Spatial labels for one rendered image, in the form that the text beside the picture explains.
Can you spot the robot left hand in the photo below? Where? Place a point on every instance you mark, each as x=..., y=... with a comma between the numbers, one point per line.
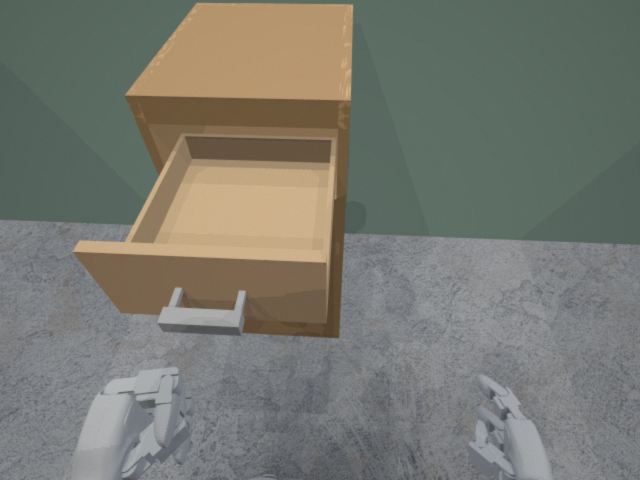
x=152, y=408

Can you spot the handle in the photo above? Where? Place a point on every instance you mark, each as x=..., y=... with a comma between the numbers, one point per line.
x=202, y=321

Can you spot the robot right hand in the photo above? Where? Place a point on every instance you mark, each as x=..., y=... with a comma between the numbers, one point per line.
x=518, y=452

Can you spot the drawer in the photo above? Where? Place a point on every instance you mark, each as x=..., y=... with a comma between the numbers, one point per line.
x=228, y=213

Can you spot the cabinet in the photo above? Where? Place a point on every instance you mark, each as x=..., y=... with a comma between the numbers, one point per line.
x=256, y=69

